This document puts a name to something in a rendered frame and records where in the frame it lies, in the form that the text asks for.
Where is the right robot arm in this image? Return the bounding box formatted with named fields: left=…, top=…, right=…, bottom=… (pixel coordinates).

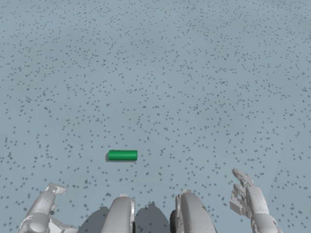
left=251, top=213, right=283, bottom=233

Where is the right robot hand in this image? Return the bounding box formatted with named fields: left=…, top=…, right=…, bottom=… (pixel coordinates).
left=229, top=168, right=270, bottom=219

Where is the can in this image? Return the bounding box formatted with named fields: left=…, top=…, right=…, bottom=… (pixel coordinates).
left=108, top=150, right=137, bottom=160

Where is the left robot arm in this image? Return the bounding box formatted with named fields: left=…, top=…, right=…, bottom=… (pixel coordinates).
left=18, top=212, right=50, bottom=233

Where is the left robot hand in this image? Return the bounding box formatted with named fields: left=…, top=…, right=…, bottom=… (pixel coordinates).
left=26, top=182, right=79, bottom=233

